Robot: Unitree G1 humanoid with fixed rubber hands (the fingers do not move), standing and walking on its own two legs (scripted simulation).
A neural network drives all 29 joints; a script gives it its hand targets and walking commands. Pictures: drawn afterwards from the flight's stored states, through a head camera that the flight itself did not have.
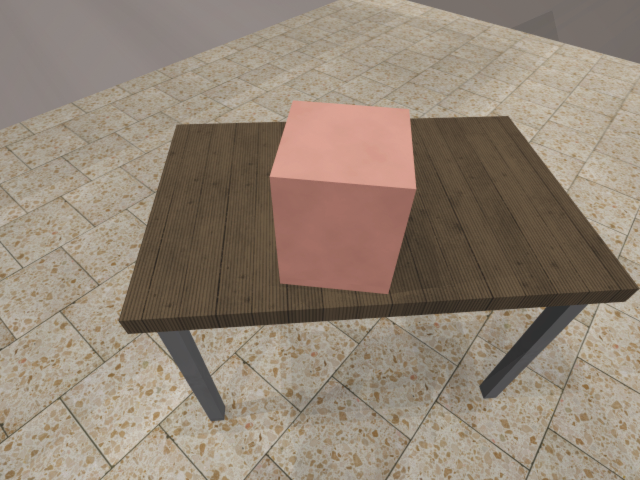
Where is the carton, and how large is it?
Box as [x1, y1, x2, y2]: [270, 100, 415, 293]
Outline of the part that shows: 293,100 270,174 270,185 280,283 387,293 415,191 415,179 408,109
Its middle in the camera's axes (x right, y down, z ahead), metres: +0.04 -0.08 +0.69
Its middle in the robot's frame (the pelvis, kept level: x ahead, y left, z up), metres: +0.57 -0.03 +0.01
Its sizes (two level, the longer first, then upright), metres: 0.210 0.200 0.250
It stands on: a table, 0.64 m high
